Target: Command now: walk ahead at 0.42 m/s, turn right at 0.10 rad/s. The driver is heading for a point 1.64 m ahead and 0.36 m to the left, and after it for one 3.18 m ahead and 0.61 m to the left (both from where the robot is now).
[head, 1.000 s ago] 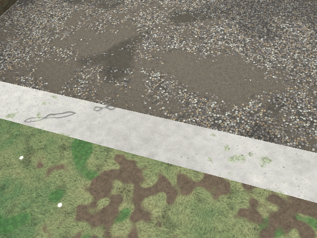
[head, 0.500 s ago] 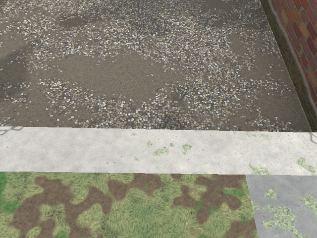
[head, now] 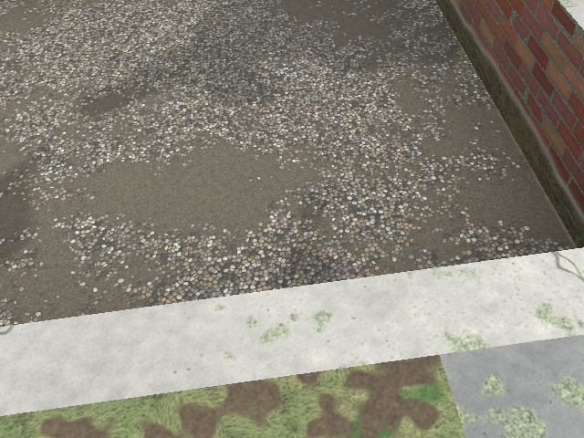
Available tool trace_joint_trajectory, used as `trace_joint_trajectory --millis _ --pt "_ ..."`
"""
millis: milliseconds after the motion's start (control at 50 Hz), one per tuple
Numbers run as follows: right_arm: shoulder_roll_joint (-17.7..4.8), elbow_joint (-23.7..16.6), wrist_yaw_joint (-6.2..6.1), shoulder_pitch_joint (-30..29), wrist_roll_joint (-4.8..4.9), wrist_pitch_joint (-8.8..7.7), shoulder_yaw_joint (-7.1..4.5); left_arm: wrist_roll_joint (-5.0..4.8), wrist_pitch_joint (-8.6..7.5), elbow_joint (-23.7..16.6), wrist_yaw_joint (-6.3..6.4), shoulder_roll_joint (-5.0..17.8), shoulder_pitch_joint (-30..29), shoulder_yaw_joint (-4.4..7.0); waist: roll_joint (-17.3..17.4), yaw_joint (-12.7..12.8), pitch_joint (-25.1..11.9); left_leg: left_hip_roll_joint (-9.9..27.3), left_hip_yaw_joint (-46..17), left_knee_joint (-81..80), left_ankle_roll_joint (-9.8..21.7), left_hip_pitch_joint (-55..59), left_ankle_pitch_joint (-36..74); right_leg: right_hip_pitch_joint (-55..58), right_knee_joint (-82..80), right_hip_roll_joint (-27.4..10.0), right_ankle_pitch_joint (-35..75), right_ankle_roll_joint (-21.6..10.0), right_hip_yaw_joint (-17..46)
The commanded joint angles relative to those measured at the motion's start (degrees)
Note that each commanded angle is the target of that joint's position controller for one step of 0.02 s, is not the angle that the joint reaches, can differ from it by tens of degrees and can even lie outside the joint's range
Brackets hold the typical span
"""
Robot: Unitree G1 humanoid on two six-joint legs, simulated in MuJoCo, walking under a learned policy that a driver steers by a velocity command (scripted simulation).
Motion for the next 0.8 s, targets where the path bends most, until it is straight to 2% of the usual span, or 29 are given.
trace_joint_trajectory --millis 20,100,140,160,180,200,220,240,260,280,300,320,340,360,400,420,460,500,540,580,620,640,680,700,720,740,760,780,800 --pt "-1.5 -6.0 0.58 -10.4 0.31 -1.31 0.53 -0.23 -0.99 -2.1 0.49 10.6 0.1 3.14 -8.1 1.8 4.8 -1.0 1.0 -8.5 -0.5 -3.8 5.9 -1.1 -6.3 -12.9 13.1 -7.5 6.7" --pt "-1.1 -8.0 1.92 -15.0 0.52 -2.08 1.15 -0.93 -0.64 0.6 0.47 11.2 2.5 3.47 -7.5 2.7 7.3 -2.2 1.5 -15.0 1.6 -2.9 5.3 1.6 -5.1 -15.3 16.4 -7.9 6.4" --pt "-1.8 -8.1 2.47 -14.4 0.50 -2.43 0.99 -1.43 -0.22 1.9 0.59 11.2 3.1 3.60 -8.2 1.5 6.5 -3.0 1.8 -17.3 3.5 -1.1 2.3 4.5 -2.5 -16.4 22.2 -7.0 6.2" --pt "-2.7 -7.7 2.32 -12.7 0.38 -2.46 0.59 -1.48 0.01 2.0 0.68 11.6 2.6 3.69 -9.2 0.3 4.8 -4.3 2.7 -18.0 4.5 2.2 0.4 5.7 0.2 -16.2 30.7 -6.3 5.7" --pt "-4.1 -7.0 1.96 -9.6 -0.03 -2.41 -0.06 -1.40 0.30 2.3 0.93 12.9 2.4 4.00 -10.6 -1.4 1.6 -6.5 4.5 -17.4 5.6 7.8 -1.6 6.5 4.8 -15.8 43.2 -5.6 4.9" --pt "-6.0 -5.5 1.44 -2.7 -0.08 -2.30 -1.10 -1.34 0.85 2.6 1.05 12.7 1.9 3.77 -10.8 -5.5 -3.6 -8.5 6.2 -18.1 7.4 18.2 -1.3 5.2 13.9 -14.2 53.4 -4.4 3.2" --pt "-8.4 -3.4 0.75 6.5 -0.27 -2.13 -2.07 -1.12 1.04 2.5 1.41 12.2 1.7 3.32 -9.6 -9.9 -9.3 -5.9 3.7 -16.8 9.5 33.7 2.3 -3.2 25.9 -11.8 49.8 -2.3 1.8" --pt "-13.6 -2.2 -0.01 15.5 -1.14 -1.70 -3.24 -0.14 0.31 0.9 1.19 6.4 6.7 1.57 2.3 -9.6 -20.0 10.6 -19.0 -15.3 17.9 57.4 -0.1 -24.1 49.6 -5.1 24.6 1.5 0.2" --pt "-10.9 -1.1 0.45 17.3 0.22 -1.91 -2.34 -0.80 -0.72 1.9 1.03 3.8 9.2 0.52 11.9 -8.6 -29.4 18.5 -42.0 -25.4 23.7 64.0 -7.9 -33.7 64.3 3.5 -18.0 3.2 7.2" --pt "-7.9 -1.1 0.26 13.6 1.15 -1.72 -1.47 -2.49 -1.45 0.5 0.79 9.9 2.8 2.27 6.2 -9.4 -19.7 16.3 -36.4 -28.6 20.5 56.5 -16.3 -40.1 68.1 -0.4 -16.7 2.5 9.6" --pt "-5.7 -1.5 -0.16 9.8 0.61 -1.46 -0.88 -3.27 -1.75 -1.4 0.86 10.2 -2.6 2.21 3.6 -8.1 -11.1 14.2 -27.8 -29.7 18.1 47.2 -16.6 -42.0 67.1 -3.4 -13.4 2.0 6.5" --pt "-4.1 -1.6 -0.22 6.6 0.07 -1.38 -0.29 -2.57 -1.87 -1.8 1.31 9.5 -5.0 2.06 -0.6 -5.9 -5.4 12.0 -22.4 -31.7 16.7 37.7 -12.5 -40.9 62.9 -5.9 -9.4 1.6 5.0" --pt "-2.4 -2.0 -0.14 4.4 -0.75 -1.75 0.19 -1.73 -1.32 -1.4 1.58 9.3 -4.6 2.47 0.1 -3.6 -3.3 9.3 -18.4 -33.1 15.6 31.4 -9.8 -37.8 58.8 -8.2 -5.9 1.4 5.3" --pt "-2.1 -2.1 -0.11 3.3 -1.55 -1.92 0.21 -1.64 -0.54 -0.6 1.49 7.9 -2.5 2.26 2.1 -2.0 -2.7 8.2 -16.5 -34.6 16.1 27.2 -8.3 -34.7 58.2 -8.7 -4.1 1.7 5.2" --pt "-2.1 -1.5 -0.29 3.7 -1.37 -2.25 0.13 -1.21 0.75 -0.1 1.62 5.9 -0.7 1.91 2.0 -0.6 -1.7 7.7 -13.3 -37.1 17.8 22.9 -5.0 -33.4 55.9 -9.1 -3.4 2.5 4.4" --pt "-3.2 -1.2 -0.57 3.6 -1.45 -2.37 -0.13 -0.77 0.93 -0.6 1.87 6.1 -2.5 2.01 1.9 -0.6 0.0 7.2 -11.6 -37.9 18.0 21.4 -3.1 -34.6 53.2 -9.6 -1.3 3.3 4.0" --pt "-4.2 -0.3 -1.50 5.4 -1.24 -2.26 -0.41 0.30 0.73 -1.7 2.09 5.0 -6.1 1.36 1.5 -1.1 1.1 6.9 -9.2 -37.9 17.8 22.9 2.8 -37.9 47.0 -10.2 5.0 4.6 3.5" --pt "-4.2 0.1 -1.88 7.0 -1.15 -1.87 -0.37 0.54 -0.09 -2.1 1.79 3.6 -9.5 0.84 0.3 -2.3 1.1 5.0 -4.5 -35.6 16.0 24.1 11.8 -36.3 38.2 -9.6 12.2 4.6 2.2" --pt "-4.5 0.3 -2.07 8.5 -0.54 -1.02 -0.45 0.45 -0.62 -2.2 1.15 1.9 -13.2 0.17 0.0 -4.0 0.9 4.1 -2.1 -33.3 14.6 24.5 14.0 -33.3 31.1 -8.0 17.7 3.9 0.1" --pt "-5.3 1.5 -2.23 12.1 0.15 0.04 -0.62 -0.28 -0.50 -2.9 0.33 1.8 -15.7 -0.02 0.4 -5.6 1.5 5.3 -3.1 -31.0 14.4 26.1 11.4 -32.3 27.1 -6.5 19.3 3.0 -0.7" --pt "-5.6 2.1 -2.26 14.2 0.75 1.43 -0.58 -0.45 -0.30 -4.0 -0.30 2.4 -18.3 0.07 1.0 -6.4 2.8 7.5 -5.3 -29.0 14.6 28.9 11.6 -33.1 25.2 -5.5 16.0 1.7 -1.0" --pt "-5.6 2.4 -2.32 14.7 0.68 2.30 -0.47 -0.43 -0.10 -4.4 -0.62 2.7 -18.7 0.25 1.2 -6.1 3.2 8.1 -6.0 -27.4 14.3 30.8 11.6 -33.8 23.7 -5.0 13.4 0.7 -1.1" --pt "-6.6 1.9 -2.86 14.6 0.94 3.42 -0.72 -0.51 -0.28 -4.0 -1.27 3.5 -15.7 0.70 1.8 -4.3 2.1 9.0 -7.3 -24.9 13.5 32.3 13.3 -28.2 21.0 -3.4 8.8 -0.5 -2.1" --pt "-6.8 1.7 -3.17 13.2 1.33 3.66 -0.58 -0.55 -0.50 -2.4 -1.25 4.5 -10.4 1.57 1.5 -1.0 -0.3 7.4 -6.2 -19.9 12.4 32.0 17.6 -20.7 17.8 -1.7 10.0 -1.7 -3.7" --pt "-4.9 1.4 -3.33 12.4 1.82 3.56 0.06 -0.12 -0.67 0.6 -1.24 7.8 -1.4 2.90 -0.8 3.2 -5.3 3.4 -2.7 -7.7 9.4 29.1 16.1 -9.5 16.0 -3.7 15.2 -3.7 -0.9" --pt "-1.3 0.1 -3.49 15.2 0.43 2.76 1.02 0.84 -0.36 1.5 -0.77 13.4 7.1 4.21 -10.7 4.1 -14.5 -3.3 0.6 15.2 5.1 17.0 -5.8 6.0 16.5 -17.1 19.2 -9.4 17.4" --pt "1.1 -0.3 -2.97 19.5 1.86 1.71 1.60 -0.09 0.36 3.2 -1.58 13.1 9.7 3.84 -20.7 2.7 -19.7 -10.5 -5.9 28.1 3.9 1.3 -33.1 14.3 7.3 -24.9 1.8 -17.4 39.5" --pt "-4.1 -1.2 -3.17 15.3 2.76 1.31 0.04 -0.81 0.64 1.9 -1.70 9.5 4.7 3.04 -13.6 2.9 -10.2 -7.7 -8.8 31.2 3.8 -5.9 -31.1 7.1 3.6 -23.5 -11.7 -15.4 38.6" --pt "-4.6 -3.0 -3.46 9.8 3.09 1.53 -0.32 -0.31 0.82 1.3 -1.45 6.7 1.3 2.16 -10.3 2.4 -3.9 -5.6 -6.8 32.2 3.9 -8.1 -27.5 0.9 3.1 -21.7 -14.7 -13.3 31.9"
